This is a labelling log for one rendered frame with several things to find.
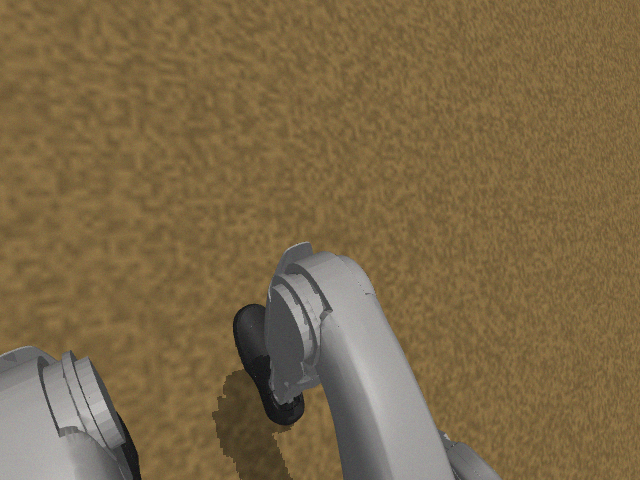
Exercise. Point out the right robot hand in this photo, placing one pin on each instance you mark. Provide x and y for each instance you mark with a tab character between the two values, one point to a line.
466	464

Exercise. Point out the right robot foot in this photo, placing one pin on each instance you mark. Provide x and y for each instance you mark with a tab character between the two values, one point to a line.
248	330

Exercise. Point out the left robot foot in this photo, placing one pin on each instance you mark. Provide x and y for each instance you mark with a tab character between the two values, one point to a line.
130	452

